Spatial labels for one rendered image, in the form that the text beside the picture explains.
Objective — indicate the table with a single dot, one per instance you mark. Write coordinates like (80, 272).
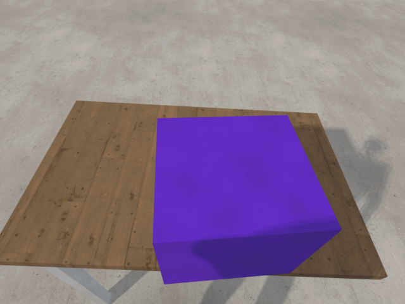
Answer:
(90, 203)

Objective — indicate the carton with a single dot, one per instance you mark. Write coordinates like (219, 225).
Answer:
(235, 197)

